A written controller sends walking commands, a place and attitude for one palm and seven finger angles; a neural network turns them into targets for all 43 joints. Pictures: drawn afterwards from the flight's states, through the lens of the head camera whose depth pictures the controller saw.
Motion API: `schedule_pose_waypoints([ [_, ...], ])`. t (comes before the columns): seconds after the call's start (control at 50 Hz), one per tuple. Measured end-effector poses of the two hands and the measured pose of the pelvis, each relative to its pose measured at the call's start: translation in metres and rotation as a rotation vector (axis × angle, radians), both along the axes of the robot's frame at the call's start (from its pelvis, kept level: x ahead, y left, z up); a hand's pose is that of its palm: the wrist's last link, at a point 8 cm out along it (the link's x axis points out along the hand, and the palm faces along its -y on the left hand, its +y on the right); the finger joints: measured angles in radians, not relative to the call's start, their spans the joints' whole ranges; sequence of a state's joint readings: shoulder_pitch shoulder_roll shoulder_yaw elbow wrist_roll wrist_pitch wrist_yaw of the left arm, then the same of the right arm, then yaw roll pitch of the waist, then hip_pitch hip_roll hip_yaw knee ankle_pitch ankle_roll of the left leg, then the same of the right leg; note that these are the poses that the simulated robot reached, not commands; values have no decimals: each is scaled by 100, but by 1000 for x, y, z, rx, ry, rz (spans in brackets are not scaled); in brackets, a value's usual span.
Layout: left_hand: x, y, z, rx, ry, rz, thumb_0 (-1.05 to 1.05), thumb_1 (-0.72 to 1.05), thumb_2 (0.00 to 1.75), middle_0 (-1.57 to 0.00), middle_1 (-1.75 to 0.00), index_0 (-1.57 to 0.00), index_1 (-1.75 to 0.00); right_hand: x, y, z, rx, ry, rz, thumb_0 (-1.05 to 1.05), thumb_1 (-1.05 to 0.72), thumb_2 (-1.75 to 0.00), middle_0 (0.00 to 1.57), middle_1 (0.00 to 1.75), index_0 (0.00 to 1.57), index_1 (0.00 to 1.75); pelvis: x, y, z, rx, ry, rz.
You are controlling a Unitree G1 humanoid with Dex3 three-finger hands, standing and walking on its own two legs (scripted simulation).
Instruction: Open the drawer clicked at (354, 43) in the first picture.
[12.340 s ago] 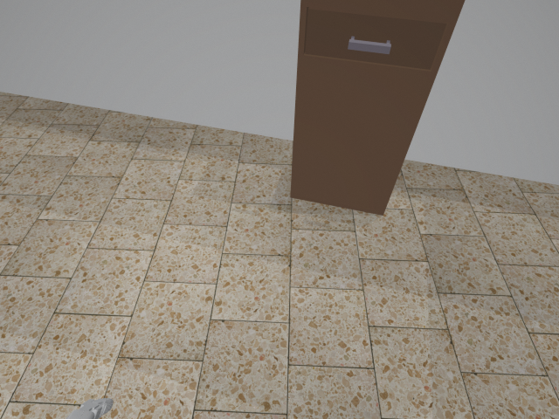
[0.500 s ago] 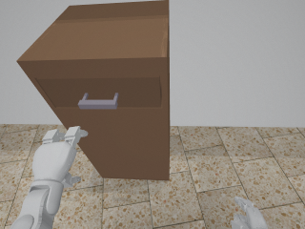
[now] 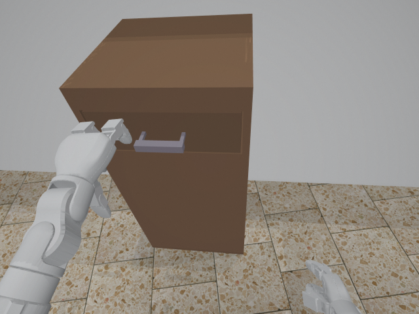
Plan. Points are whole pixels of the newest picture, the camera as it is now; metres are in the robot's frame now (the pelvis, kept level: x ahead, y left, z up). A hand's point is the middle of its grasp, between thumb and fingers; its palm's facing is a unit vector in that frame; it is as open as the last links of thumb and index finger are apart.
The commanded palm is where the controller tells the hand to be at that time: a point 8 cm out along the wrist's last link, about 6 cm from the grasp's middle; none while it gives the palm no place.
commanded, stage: raise the hand with hooked fingers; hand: left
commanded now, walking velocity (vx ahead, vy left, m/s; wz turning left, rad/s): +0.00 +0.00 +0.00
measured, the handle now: (161, 140) +0.51 +0.21 +0.03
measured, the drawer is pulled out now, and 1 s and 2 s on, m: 0.00 0.00 0.00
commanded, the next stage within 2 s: move the hooked fingers above the handle in 0.40 s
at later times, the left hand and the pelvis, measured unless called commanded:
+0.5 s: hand (98, 177) +0.30 +0.24 +0.14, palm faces +0.11 -0.07 -0.99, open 13.8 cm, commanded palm +0.26 +0.24 +0.19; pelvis -0.02 +0.00 +0.00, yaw +0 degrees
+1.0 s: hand (124, 165) +0.34 +0.22 +0.12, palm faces +0.04 -0.07 -1.00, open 13.8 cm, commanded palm +0.32 +0.23 +0.18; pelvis +0.00 -0.02 +0.00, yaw +0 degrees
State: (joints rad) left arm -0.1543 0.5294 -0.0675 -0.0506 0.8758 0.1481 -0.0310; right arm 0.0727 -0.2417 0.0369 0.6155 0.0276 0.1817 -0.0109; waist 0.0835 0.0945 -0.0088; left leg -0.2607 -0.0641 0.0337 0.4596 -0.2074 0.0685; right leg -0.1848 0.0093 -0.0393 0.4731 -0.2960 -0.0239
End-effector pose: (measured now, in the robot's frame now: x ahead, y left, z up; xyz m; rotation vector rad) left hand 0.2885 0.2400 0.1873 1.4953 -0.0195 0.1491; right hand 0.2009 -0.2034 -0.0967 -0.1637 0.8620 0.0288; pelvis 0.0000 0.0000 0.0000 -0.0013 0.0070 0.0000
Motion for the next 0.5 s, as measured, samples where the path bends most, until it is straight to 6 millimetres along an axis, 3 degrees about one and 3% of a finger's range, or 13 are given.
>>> schedule_pose_waypoints([
  [0.1,3,6,9,1,10,-7,0,-49,30,-32,-120,-32,-120,-13,-1,-3,-1,28,-5,1,-90,-90,20,30,20,30,-5,2,1,-2,-5,0],
  [0.3,-15,-2,-4,-8,29,-85,0,-49,30,-32,-120,-32,-120,-38,-14,-9,-29,67,-18,1,-90,-90,20,30,20,30,-13,3,2,-4,-5,-3],
  [0.5,-19,2,1,-3,-4,-23,0,-49,30,-32,-120,-32,-120,-37,-14,-10,-15,59,-16,1,-90,-90,20,30,20,30,-18,-2,2,-1,-11,2],
])
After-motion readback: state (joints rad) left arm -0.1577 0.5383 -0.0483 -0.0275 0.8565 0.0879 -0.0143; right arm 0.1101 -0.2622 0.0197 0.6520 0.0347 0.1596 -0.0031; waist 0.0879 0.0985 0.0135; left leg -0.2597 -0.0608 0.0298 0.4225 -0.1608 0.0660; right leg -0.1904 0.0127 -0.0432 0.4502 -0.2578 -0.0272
